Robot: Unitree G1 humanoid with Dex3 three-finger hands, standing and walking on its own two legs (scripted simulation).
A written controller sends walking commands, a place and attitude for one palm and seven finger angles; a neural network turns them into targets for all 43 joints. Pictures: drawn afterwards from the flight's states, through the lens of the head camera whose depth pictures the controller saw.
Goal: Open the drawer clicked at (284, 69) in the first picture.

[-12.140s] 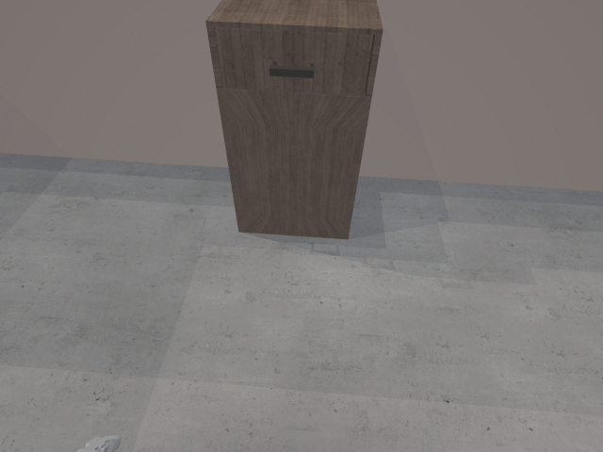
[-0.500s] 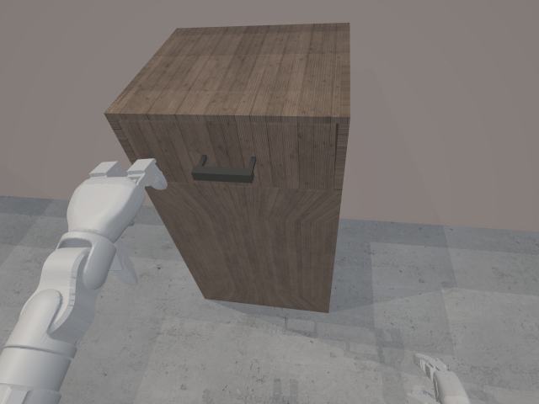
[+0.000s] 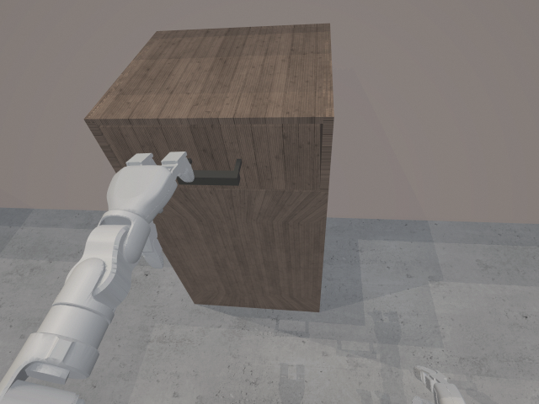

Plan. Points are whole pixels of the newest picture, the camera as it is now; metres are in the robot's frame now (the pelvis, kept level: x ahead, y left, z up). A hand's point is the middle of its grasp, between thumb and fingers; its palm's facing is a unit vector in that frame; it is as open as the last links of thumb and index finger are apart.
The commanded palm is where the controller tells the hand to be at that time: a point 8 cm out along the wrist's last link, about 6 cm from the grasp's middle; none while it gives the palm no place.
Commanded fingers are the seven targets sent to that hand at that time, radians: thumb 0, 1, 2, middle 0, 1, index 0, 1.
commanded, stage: move the hooked fingers above the handle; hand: left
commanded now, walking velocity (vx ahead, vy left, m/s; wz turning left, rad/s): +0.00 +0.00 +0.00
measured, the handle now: (210, 170) +0.56 +0.19 +0.01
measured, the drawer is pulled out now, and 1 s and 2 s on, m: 0.00 0.00 0.00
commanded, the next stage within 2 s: none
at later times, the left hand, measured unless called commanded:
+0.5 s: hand (185, 186) +0.44 +0.19 +0.08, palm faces -0.02 -0.05 -1.00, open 13.9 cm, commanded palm +0.42 +0.20 +0.14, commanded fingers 0.00 -0.50 0.30 -0.30 -1.20 -0.30 -1.20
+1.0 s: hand (211, 168) +0.50 +0.16 +0.07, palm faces -0.04 -0.03 -1.00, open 13.9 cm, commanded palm +0.49 +0.18 +0.12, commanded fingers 0.00 -0.50 0.30 -0.30 -1.20 -0.30 -1.20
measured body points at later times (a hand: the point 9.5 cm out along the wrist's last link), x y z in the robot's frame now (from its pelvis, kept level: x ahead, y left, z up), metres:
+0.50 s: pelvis +0.02 +0.00 -0.01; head +0.06 -0.03 +0.44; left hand +0.43 +0.19 +0.14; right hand +0.14 -0.26 -0.14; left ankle +0.03 +0.11 -0.74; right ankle -0.01 -0.11 -0.74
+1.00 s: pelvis +0.03 -0.01 -0.01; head +0.09 -0.03 +0.43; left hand +0.50 +0.16 +0.12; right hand +0.08 -0.28 -0.15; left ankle +0.03 +0.11 -0.74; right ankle -0.01 -0.11 -0.74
